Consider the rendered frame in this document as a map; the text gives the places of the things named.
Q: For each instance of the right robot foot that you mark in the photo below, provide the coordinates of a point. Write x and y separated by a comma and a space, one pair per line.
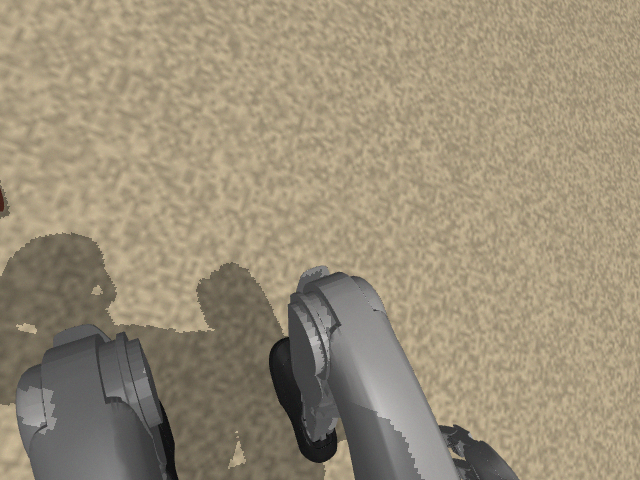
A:
289, 397

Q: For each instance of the right robot hand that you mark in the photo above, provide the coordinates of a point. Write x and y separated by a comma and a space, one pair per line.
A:
482, 461

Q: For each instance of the left robot foot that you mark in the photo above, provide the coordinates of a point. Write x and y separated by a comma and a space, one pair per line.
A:
168, 445

